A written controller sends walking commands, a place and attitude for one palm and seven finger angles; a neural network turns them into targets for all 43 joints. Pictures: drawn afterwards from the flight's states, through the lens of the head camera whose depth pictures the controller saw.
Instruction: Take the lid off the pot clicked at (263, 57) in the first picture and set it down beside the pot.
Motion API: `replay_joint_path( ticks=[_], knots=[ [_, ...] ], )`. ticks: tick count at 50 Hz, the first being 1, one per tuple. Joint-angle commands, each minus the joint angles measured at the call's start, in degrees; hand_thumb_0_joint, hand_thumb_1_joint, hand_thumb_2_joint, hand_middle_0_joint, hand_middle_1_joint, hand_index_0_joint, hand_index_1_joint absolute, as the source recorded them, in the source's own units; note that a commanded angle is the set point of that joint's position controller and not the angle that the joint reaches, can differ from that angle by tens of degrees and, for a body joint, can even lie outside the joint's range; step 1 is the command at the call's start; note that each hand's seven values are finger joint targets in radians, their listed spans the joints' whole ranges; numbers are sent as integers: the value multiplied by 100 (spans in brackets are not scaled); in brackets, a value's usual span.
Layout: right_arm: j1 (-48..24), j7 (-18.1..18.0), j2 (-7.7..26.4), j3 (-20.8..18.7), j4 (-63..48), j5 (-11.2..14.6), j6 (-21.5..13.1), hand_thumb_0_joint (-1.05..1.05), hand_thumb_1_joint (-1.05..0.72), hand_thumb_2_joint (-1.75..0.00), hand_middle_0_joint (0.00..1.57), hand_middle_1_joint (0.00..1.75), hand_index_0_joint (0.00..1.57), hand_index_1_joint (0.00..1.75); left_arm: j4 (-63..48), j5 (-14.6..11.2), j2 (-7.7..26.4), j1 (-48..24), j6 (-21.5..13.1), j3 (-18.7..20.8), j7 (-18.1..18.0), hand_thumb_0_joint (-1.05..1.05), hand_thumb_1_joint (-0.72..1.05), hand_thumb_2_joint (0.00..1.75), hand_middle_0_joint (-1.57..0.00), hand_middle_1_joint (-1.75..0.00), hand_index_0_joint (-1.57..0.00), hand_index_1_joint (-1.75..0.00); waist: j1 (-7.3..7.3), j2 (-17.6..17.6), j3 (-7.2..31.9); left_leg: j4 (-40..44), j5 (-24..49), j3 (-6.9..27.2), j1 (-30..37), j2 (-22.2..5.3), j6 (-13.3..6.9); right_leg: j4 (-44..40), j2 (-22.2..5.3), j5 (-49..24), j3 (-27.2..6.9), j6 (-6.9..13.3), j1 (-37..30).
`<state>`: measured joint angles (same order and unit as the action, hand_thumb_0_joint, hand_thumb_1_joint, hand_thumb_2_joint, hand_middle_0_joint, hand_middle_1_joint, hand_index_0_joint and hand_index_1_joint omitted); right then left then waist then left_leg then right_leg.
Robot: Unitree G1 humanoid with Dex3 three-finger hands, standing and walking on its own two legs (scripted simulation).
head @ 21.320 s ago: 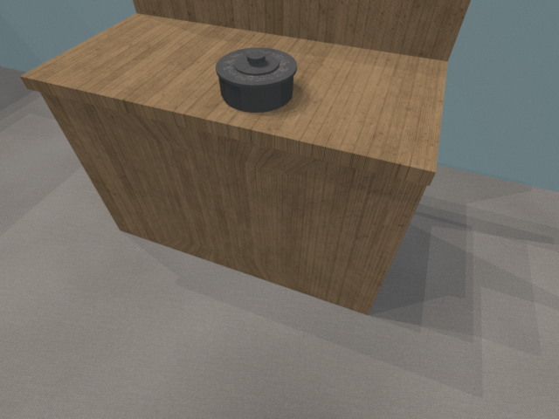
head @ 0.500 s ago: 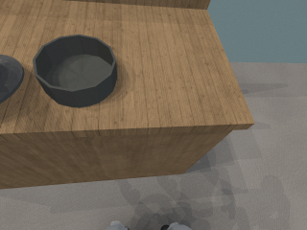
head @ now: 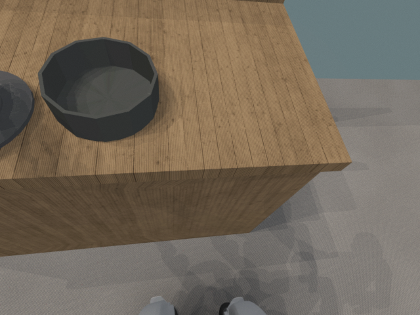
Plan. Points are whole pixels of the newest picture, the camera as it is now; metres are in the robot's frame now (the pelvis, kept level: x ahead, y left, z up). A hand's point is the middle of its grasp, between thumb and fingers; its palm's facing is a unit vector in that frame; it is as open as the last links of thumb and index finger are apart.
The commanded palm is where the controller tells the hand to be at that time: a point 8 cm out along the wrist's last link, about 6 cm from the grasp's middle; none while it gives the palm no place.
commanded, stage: open the fingers wide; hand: left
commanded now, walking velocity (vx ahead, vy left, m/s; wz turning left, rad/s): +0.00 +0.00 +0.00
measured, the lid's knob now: out of the picture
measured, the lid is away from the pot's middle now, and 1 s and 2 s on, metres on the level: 0.23 0.23 0.23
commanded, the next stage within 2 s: raise the empty hand in 1.20 s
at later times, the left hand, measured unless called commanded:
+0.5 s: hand out of the picture +0.44 +0.37 +0.10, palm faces -0.42 -0.17 -0.89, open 6.6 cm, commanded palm +0.49 +0.36 +0.16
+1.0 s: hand out of the picture +0.44 +0.37 +0.10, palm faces -0.43 -0.17 -0.89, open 10.3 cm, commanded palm +0.49 +0.36 +0.16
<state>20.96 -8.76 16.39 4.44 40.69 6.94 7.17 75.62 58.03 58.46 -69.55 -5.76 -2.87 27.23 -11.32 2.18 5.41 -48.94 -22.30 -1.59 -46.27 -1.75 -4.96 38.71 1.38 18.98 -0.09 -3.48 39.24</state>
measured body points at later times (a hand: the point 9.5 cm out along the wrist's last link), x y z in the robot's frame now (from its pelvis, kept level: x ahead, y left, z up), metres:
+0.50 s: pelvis -0.02 +0.00 +0.00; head +0.09 +0.04 +0.43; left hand +0.46 +0.38 +0.15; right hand -0.01 -0.29 -0.10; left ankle +0.00 +0.06 -0.70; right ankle -0.01 -0.18 -0.70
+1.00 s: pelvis -0.01 -0.01 +0.00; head +0.09 +0.03 +0.44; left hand +0.46 +0.38 +0.15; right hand -0.02 -0.28 -0.11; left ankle +0.00 +0.06 -0.70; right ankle -0.01 -0.18 -0.70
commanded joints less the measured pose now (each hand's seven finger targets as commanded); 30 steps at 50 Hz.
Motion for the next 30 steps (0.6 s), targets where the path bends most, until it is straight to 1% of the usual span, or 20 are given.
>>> replay_joint_path(
  ticks=[1, 3, 4, 5, 6, 9, 10, 11, 13, 14, 15, 16, 18, 19, 20, 22, 23, 26, 29, 30],
  knots=[
    [991, -115, 1241, -410, -132, -49, -24, 0, -90, -90, 20, 30, 20, 30, -1019, 36, 1686, -2480, -10, 321, -270, 0, 75, 88, -72, -111, -86, -115, -11, 1249, 2537, 357, 3374, 488, 3271, -28, 269, -166, 455, -1238, 415, 337, 444],
    [984, -92, 1259, -430, -144, -53, 9, 0, -90, -90, 20, 30, 20, 30, -1038, 23, 1615, -2498, 5, 292, -258, 0, 75, 88, -72, -111, -86, -115, -22, 1164, 2458, 376, 3185, 483, 3170, -42, 253, -162, 447, -1178, 416, 336, 469],
    [948, -100, 1231, -409, -122, -57, 5, 0, -90, -90, 20, 30, 20, 30, -1230, -29, 1427, -2544, -47, 185, -253, 0, 75, 88, -72, -111, -86, -115, 29, 1459, 2561, 368, 3592, 499, 3351, -59, 321, -92, 467, -1183, 466, 360, 568],
    [1010, 119, 1088, -575, -427, -146, 92, 0, -90, -90, 20, 30, 20, 30, -1324, 48, 1580, -1099, 1, 965, -349, 0, 75, 88, -72, -111, -86, -115, 567, 1418, 2878, 286, 4462, 626, 3656, 61, 477, 30, 483, -1271, 587, 462, 324],
    [924, 161, 1158, -612, -464, -221, 213, 0, -90, -90, 20, 30, 20, 30, -1844, 123, 1643, -1017, -179, 1108, -398, 0, 74, 86, -71, -111, -84, -115, 466, 1350, 2869, 242, 4797, 631, 3766, -20, 534, -7, 495, -1331, 577, 478, 505],
    [830, 175, 1141, -629, -439, -185, 385, 0, -90, -90, 20, 30, 20, 30, -2107, -1, 1393, -1730, -259, 860, -448, 0, 70, 81, -67, -111, -80, -114, 235, 967, 2564, 355, 3886, 581, 3447, 15, 325, -182, 473, -1091, 505, 408, 424],
    [869, 166, 1188, -646, -393, -203, 427, 0, -90, -90, 20, 30, 20, 30, -2055, 96, 1781, -1859, -255, 1085, -509, 0, 68, 80, -66, -110, -78, -114, 227, 958, 2663, 392, 3524, 595, 3410, 17, 294, -206, 474, -985, 446, 393, 386],
    [838, 148, 1156, -605, -441, -165, 428, 0, -90, -90, 20, 30, 20, 30, -1783, 142, 1876, -1627, -267, 1139, -553, 0, 66, 79, -65, -110, -77, -113, 244, 917, 2514, 375, 3227, 547, 3231, 79, 237, -204, 469, -932, 434, 419, 355],
    [789, 161, 1156, -607, -419, -165, 435, 0, -90, -90, 20, 30, 20, 30, -1876, 162, 1695, -1751, -263, 943, -578, 0, 63, 77, -63, -109, -74, -112, 234, 1103, 2440, 485, 2921, 554, 3207, 79, 247, -234, 454, -810, 447, 457, 391],
    [755, 161, 1131, -592, -433, -155, 421, 0, -90, -90, 20, 30, 20, 30, -2083, 127, 1541, -1765, -335, 847, -582, 0, 61, 77, -62, -109, -73, -112, 288, 1412, 2463, 483, 3299, 580, 3475, 50, 331, -183, 455, -766, 511, 486, 544],
    [775, 180, 1147, -617, -395, -196, 445, 0, -90, -90, 20, 30, 20, 30, -2063, 189, 1685, -1884, -319, 933, -613, 0, 59, 76, -61, -108, -71, -111, 267, 1482, 2606, 472, 3128, 616, 3589, 25, 338, -220, 455, -653, 456, 468, 607],
    [744, 168, 1122, -587, -410, -168, 423, 0, -90, -90, 20, 30, 20, 30, -1729, 203, 1616, -1685, -303, 891, -621, 0, 57, 76, -60, -108, -70, -110, 219, 1265, 2331, 456, 2854, 593, 3367, 66, 274, -253, 456, -633, 449, 473, 622],
    [724, 168, 1140, -577, -405, -159, 413, 0, -90, -90, 20, 30, 20, 30, -1797, 182, 1548, -1852, -284, 766, -624, 0, 53, 75, -58, -106, -68, -109, 185, 1177, 2277, 523, 2503, 565, 3180, 94, 227, -284, 446, -625, 425, 480, 493],
    [683, 149, 1125, -556, -388, -148, 384, 0, -90, -90, 20, 30, 20, 30, -2008, 115, 1363, -1950, -332, 636, -609, 0, 51, 74, -57, -106, -66, -108, 201, 1417, 2323, 532, 2846, 580, 3402, 53, 265, -240, 435, -658, 476, 491, 590],
    [728, 160, 1144, -589, -361, -176, 393, 0, -90, -90, 20, 30, 20, 30, -1981, 162, 1502, -2017, -309, 740, -627, 0, 49, 74, -57, -105, -65, -107, 200, 1419, 2444, 520, 2826, 638, 3511, 27, 293, -249, 447, -600, 449, 478, 638],
    [673, 143, 1154, -553, -387, -149, 360, 0, -90, -90, 20, 30, 20, 30, -1683, 144, 1502, -1851, -295, 713, -617, 0, 45, 73, -55, -103, -63, -106, 149, 1073, 2162, 524, 2295, 567, 3134, 77, 211, -288, 436, -557, 421, 471, 543],
    [676, 132, 1161, -554, -386, -148, 351, 0, -90, -90, 20, 30, 20, 30, -1748, 130, 1478, -1962, -280, 661, -615, 0, 43, 73, -54, -103, -61, -105, 125, 970, 2275, 563, 2150, 565, 3053, 94, 184, -293, 423, -587, 403, 461, 405],
    [670, 118, 1154, -560, -361, -153, 331, 0, -90, -90, 20, 30, 20, 30, -1876, 135, 1500, -2023, -311, 696, -618, 0, 37, 72, -51, -100, -58, -102, 190, 1326, 2413, 533, 2539, 602, 3328, 63, 243, -240, 429, -635, 423, 483, 536],
    [650, 111, 1129, -550, -373, -131, 289, 0, -90, -90, 20, 30, 20, 30, -1888, 45, 1236, -1898, -349, 551, -570, 0, 31, 71, -49, -98, -54, -99, 184, 1192, 2319, 529, 2725, 598, 3348, 49, 248, -216, 433, -651, 477, 483, 573],
    [686, 115, 1159, -572, -341, -159, 310, 0, -90, -90, 20, 30, 20, 30, -1876, 93, 1439, -1990, -329, 665, -586, 0, 29, 71, -48, -97, -53, -98, 177, 1267, 2436, 498, 2699, 590, 3368, 42, 248, -226, 438, -668, 418, 466, 557]
  ],
)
